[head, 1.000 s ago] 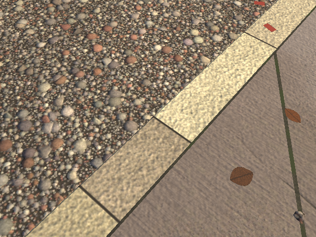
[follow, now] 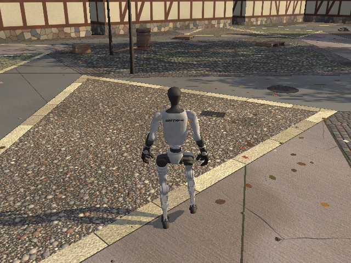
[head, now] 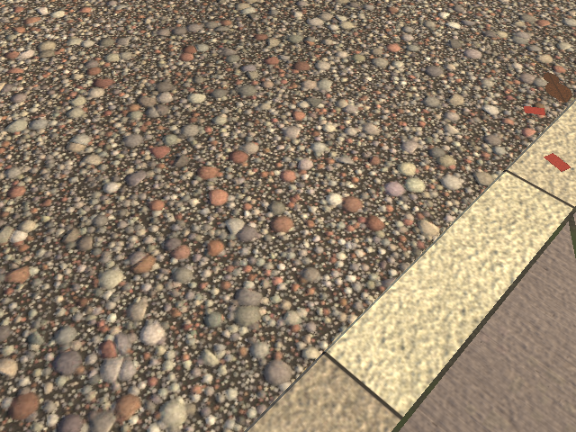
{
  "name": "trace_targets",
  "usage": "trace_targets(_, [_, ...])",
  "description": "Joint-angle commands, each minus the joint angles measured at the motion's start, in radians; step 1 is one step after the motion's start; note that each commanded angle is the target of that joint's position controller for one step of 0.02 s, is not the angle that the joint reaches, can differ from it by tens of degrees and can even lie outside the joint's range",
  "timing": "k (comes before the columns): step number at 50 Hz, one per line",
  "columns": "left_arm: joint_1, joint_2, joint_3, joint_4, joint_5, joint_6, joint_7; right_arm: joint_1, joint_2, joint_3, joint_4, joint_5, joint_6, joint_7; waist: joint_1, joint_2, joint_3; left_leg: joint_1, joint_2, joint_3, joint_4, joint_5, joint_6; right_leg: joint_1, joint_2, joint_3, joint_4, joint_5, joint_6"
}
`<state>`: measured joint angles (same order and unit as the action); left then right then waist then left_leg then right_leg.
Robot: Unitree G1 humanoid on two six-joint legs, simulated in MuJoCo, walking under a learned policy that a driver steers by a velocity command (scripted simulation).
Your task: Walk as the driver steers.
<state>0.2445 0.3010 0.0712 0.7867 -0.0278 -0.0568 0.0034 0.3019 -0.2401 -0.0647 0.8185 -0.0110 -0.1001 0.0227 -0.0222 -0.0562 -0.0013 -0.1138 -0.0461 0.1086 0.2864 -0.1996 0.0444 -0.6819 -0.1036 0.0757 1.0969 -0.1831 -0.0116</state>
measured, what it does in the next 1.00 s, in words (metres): walks ahead: right foot, then left foot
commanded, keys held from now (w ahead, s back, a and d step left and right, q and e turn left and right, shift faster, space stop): w+e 0.28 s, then w+q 0.02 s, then q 0.52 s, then w+q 0.18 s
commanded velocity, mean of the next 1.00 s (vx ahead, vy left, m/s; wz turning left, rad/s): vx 0.29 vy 0.00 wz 0.05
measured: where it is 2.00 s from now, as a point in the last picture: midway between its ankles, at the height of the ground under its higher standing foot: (270, 285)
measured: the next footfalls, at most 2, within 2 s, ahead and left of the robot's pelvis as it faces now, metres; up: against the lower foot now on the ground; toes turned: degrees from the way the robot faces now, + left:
right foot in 0.28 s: +0.33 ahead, -0.15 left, +0.00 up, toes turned -12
left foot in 0.78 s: +0.50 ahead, +0.04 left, +0.00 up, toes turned +0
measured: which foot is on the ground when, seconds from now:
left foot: down 0.00-0.30, up 0.32-0.76, down 0.78-1.00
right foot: up 0.00-0.26, down 0.28-0.78, up 0.80-1.00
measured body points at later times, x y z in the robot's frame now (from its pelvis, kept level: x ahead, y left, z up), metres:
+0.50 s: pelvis +0.27 -0.07 +0.00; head +0.31 -0.09 +0.44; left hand +0.43 +0.16 -0.11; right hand +0.33 -0.37 -0.13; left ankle +0.31 +0.10 -0.66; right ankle +0.29 -0.14 -0.75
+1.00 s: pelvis +0.41 -0.05 +0.00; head +0.45 -0.03 +0.44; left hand +0.57 +0.23 -0.11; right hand +0.55 -0.33 -0.10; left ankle +0.46 +0.04 -0.75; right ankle +0.42 -0.21 -0.69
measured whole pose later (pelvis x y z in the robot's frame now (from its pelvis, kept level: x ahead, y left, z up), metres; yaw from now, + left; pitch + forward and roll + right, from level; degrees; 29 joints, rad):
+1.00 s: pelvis +0.41 -0.05 +0.00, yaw +5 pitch +4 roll -1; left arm 0.10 0.29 0.07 0.73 0.00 -0.03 0.01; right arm 0.25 -0.28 -0.08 0.69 0.01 -0.01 -0.01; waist -0.03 -0.02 0.01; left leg -0.36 -0.07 -0.07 0.44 -0.14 0.07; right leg -0.51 -0.01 0.05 0.94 -0.38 0.02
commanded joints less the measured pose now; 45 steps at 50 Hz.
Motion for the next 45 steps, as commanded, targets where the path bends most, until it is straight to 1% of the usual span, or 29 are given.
trace_targets(1, [0.012, 0.025, 0.005, -0.06, 0.007, -0.003, -0.005, -0.07, -0.127, -0.028, -0.051, -0.002, -0.026, -0.011, 0.033, 0.107, 0.052, -0.028, 0.272, -0.099, -0.166, 0.293, 0.151, -0.056, -0.017, 0.052, -0.122, 0.166, 0.006])
trace_targets(3, [-0.061, 0.014, -0.003, -0.083, 0.009, -0.009, -0.02, -0.069, -0.141, -0.029, -0.043, 0.003, -0.024, -0.018, 0.009, 0.103, 0.067, -0.032, 0.255, -0.035, -0.177, 0.293, 0.13, -0.014, -0.005, -0.001, -0.266, 0.274, -0.003])
trace_targets(5, [-0.145, -0.002, -0.014, -0.118, 0.011, -0.01, -0.034, -0.029, -0.162, -0.032, -0.024, 0.009, -0.019, -0.025, -0.027, 0.085, 0.091, 0.008, 0.275, -0.009, -0.18, 0.291, 0.124, -0.011, 0.002, -0.043, -0.358, 0.309, -0.015])
trace_targets(9, [-0.236, 0.008, -0.015, -0.191, 0.007, -0.009, -0.063, 0.025, -0.191, -0.041, 0.008, 0.025, 0.012, -0.031, -0.048, 0.083, 0.106, 0.189, 0.326, 0.026, -0.1, 0.405, 0.101, -0.067, 0.018, -0.087, -0.456, 0.2, -0.055])
trace_targets(11, [-0.216, 0.036, -0.002, -0.213, 0.007, -0.005, -0.071, 0.015, -0.221, -0.047, 0.004, 0.027, 0.03, -0.038, -0.018, 0.119, 0.058, 0.231, 0.328, 0.059, 0.012, 0.71, 0.078, 0.026, 0.074, -0.15, -0.467, 0.092, -0.089])
trace_targets(12, [-0.164, 0.06, 0.011, -0.211, 0.007, 0.0, -0.072, 0.011, -0.237, -0.051, 0.0, 0.027, 0.039, -0.043, 0.016, 0.146, 0.011, 0.244, 0.323, 0.072, 0.112, 0.885, 0.067, 0.112, 0.114, -0.181, -0.46, 0.034, -0.109])
trace_targets(13, [-0.041, 0.099, 0.033, -0.187, 0.005, 0.003, -0.068, 0.002, -0.247, -0.052, -0.004, 0.026, 0.049, -0.048, 0.086, 0.153, -0.057, 0.215, 0.303, 0.089, 0.284, 0.98, 0.051, 0.274, 0.16, -0.2, -0.482, 0.018, -0.137])
trace_targets(14, [0.125, 0.16, 0.066, -0.15, 0.004, 0.008, -0.052, -0.006, -0.237, -0.045, -0.014, 0.027, 0.049, -0.054, 0.175, 0.12, -0.142, 0.064, 0.264, 0.105, 0.528, 0.878, 0.014, 0.551, 0.17, -0.154, -0.539, 0.073, -0.18])
trace_targets(15, [0.201, 0.266, 0.088, -0.134, 0.012, 0.01, -0.032, 0.102, -0.11, -0.002, -0.048, -0.003, 0.029, -0.041, 0.126, -0.127, -0.267, -0.368, 0.149, 0.087, 0.919, 0.167, -0.035, 0.98, -0.103, 0.294, -0.542, 0.062, -0.321])
trace_targets(16, [0.202, 0.237, 0.068, -0.155, 0.014, 0.0, -0.033, 0.127, -0.097, 0.018, -0.038, 0.007, -0.009, -0.019, 0.106, -0.149, -0.44, -0.556, 0.003, -0.126, 1.137, -0.401, -0.055, 1.114, -0.29, 0.764, -0.737, 0.05, -0.449])
trace_targets(17, [0.175, 0.161, 0.043, -0.153, 0.034, -0.003, -0.036, 0.01, -0.194, -0.013, -0.045, 0.058, -0.023, -0.008, 0.151, -0.033, -0.355, -0.617, 0.065, -0.205, 1.175, -0.342, -0.041, 1.037, -0.266, 0.595, -0.752, 0.206, -0.371])
trace_targets(18, [0.1, 0.136, 0.032, -0.157, 0.036, -0.008, -0.036, -0.046, -0.183, -0.007, -0.066, 0.067, -0.025, -0.01, 0.117, 0.008, -0.221, -0.61, 0.111, -0.187, 1.117, -0.279, -0.032, 0.869, -0.24, 0.404, -0.727, 0.423, -0.325])
trace_targets(19, [0.03, 0.097, 0.019, -0.157, 0.03, -0.011, -0.037, -0.06, -0.168, -0.006, -0.053, 0.05, -0.015, -0.02, 0.073, 0.079, -0.14, -0.569, 0.152, -0.176, 1.031, -0.243, -0.038, 0.716, -0.187, 0.259, -0.727, 0.538, -0.283])
trace_targets(20, [-0.009, 0.072, 0.011, -0.158, 0.039, -0.017, -0.036, -0.044, -0.165, -0.011, -0.041, 0.038, 0.002, -0.027, 0.039, 0.06, -0.096, -0.496, 0.174, -0.176, 0.98, -0.212, -0.041, 0.592, -0.159, 0.171, -0.762, 0.597, -0.262])
trace_targets(21, [-0.025, 0.072, 0.011, -0.153, 0.047, -0.025, -0.036, 0.002, -0.153, -0.011, -0.024, 0.039, 0.023, -0.029, 0.01, 0.015, -0.091, -0.416, 0.18, -0.182, 0.958, -0.195, -0.053, 0.51, -0.151, 0.122, -0.789, 0.644, -0.265])
trace_targets(24, [-0.068, 0.075, 0.012, -0.124, 0.054, -0.045, -0.03, 0.052, -0.119, -0.011, 0.006, 0.032, 0.058, -0.041, -0.027, 0.012, -0.074, -0.382, 0.149, -0.176, 0.845, -0.084, -0.083, 0.437, -0.109, -0.026, -0.838, 0.729, -0.244])
trace_targets(26, [-0.088, 0.073, 0.011, -0.111, 0.055, -0.041, -0.014, 0.013, -0.102, -0.007, -0.008, 0.026, 0.061, -0.043, -0.024, -0.004, -0.064, -0.404, 0.145, -0.176, 0.711, 0.029, -0.095, 0.454, -0.092, -0.104, -0.851, 0.722, -0.218])
trace_targets(28, [-0.098, 0.081, 0.012, -0.102, 0.053, -0.029, 0.002, -0.04, -0.094, -0.003, -0.028, 0.022, 0.058, -0.035, -0.001, -0.021, -0.065, -0.394, 0.142, -0.152, 0.581, 0.143, -0.096, 0.488, -0.076, -0.16, -0.855, 0.673, -0.197])
trace_targets(30, [-0.085, 0.095, 0.016, -0.085, 0.05, -0.014, 0.015, -0.095, -0.095, -0.002, -0.057, 0.021, 0.057, -0.024, 0.03, -0.02, -0.063, -0.407, 0.138, -0.137, 0.495, 0.197, -0.094, 0.544, -0.098, -0.169, -0.85, 0.643, -0.197])
trace_targets(34, [-0.076, 0.107, 0.025, -0.059, 0.034, 0.023, 0.027, -0.142, -0.112, -0.014, -0.11, 0.019, 0.068, -0.002, 0.049, -0.026, -0.04, -0.452, 0.126, -0.112, 0.416, 0.1, -0.07, 0.642, -0.155, -0.157, -0.786, 0.587, -0.196])
trace_targets(37, [-0.099, 0.116, 0.031, -0.06, 0.014, 0.047, 0.038, -0.124, -0.118, -0.024, -0.137, 0.019, 0.072, 0.016, 0.032, -0.036, -0.028, -0.434, 0.098, -0.077, 0.361, -0.014, -0.03, 0.662, -0.183, -0.144, -0.673, 0.602, -0.171])
trace_targets(38, [-0.116, 0.115, 0.032, -0.064, 0.006, 0.052, 0.044, -0.084, -0.12, -0.03, -0.133, 0.02, 0.069, 0.019, 0.005, -0.029, -0.042, -0.367, 0.071, -0.054, 0.287, 0.022, -0.007, 0.651, -0.164, -0.163, -0.594, 0.64, -0.144])
trace_targets(39, [-0.096, 0.108, 0.031, -0.059, 0.004, 0.053, 0.047, -0.013, -0.153, -0.046, -0.121, 0.017, 0.063, 0.014, -0.027, 0.013, -0.083, -0.23, 0.043, -0.062, 0.184, 0.187, 0.029, 0.613, -0.106, -0.201, -0.457, 0.635, -0.092])
trace_targets(40, [-0.081, 0.094, 0.025, -0.08, 0.031, 0.043, 0.045, 0.054, -0.259, -0.077, -0.126, 0.008, 0.062, -0.007, -0.042, 0.177, -0.156, -0.027, 0.173, -0.284, 0.167, 0.652, 0.106, 0.448, -0.004, -0.242, -0.207, 0.385, -0.011])
trace_targets(41, [-0.042, 0.018, -0.001, -0.117, 0.068, 0.035, 0.031, 0.066, -0.341, -0.089, -0.141, -0.008, 0.064, -0.02, 0.011, 0.367, -0.252, 0.232, 0.416, -0.646, 0.179, 0.977, 0.339, 0.11, 0.187, -0.186, 0.12, -0.48, 0.063])
trace_targets(42, [-0.071, 0.06, 0.004, -0.102, 0.048, 0.027, 0.012, 0.077, -0.26, -0.07, -0.155, -0.002, 0.065, -0.016, -0.043, 0.236, -0.379, 0.265, 0.402, -0.684, 0.133, 0.662, 0.358, 0.065, 0.159, 0.024, 0.208, -0.504, 0.042])
trace_targets(43, [-0.115, 0.085, 0.012, -0.116, 0.015, 0.024, 0.001, 0.029, -0.228, -0.064, -0.166, 0.014, 0.062, -0.013, -0.036, 0.178, -0.287, 0.208, 0.357, -0.613, 0.091, 0.34, 0.314, -0.006, 0.123, 0.028, 0.207, -0.422, 0.025])
trace_targets(44, [-0.141, 0.085, 0.016, -0.113, 0.016, 0.023, 0.001, -0.011, -0.195, -0.056, -0.167, 0.04, 0.066, -0.015, -0.02, 0.1, -0.203, 0.127, 0.31, -0.575, 0.04, 0.008, 0.256, -0.036, 0.084, 0.017, 0.127, -0.341, 0.016])
trace_targets(45, [-0.171, 0.097, 0.022, -0.119, 0.026, 0.026, 0.004, -0.048, -0.171, -0.047, -0.175, 0.05, 0.073, -0.02, -0.01, 0.1, -0.127, 0.024, 0.282, -0.558, -0.015, -0.21, 0.223, -0.027, 0.06, 0.007, 0.033, -0.283, 0.013])
Velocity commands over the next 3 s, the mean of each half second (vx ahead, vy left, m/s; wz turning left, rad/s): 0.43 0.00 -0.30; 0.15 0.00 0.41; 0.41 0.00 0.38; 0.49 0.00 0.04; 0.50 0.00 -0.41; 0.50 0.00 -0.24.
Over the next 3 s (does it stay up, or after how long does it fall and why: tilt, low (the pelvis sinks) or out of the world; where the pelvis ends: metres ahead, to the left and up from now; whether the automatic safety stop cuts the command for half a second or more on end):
stays up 1.41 0.12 0.00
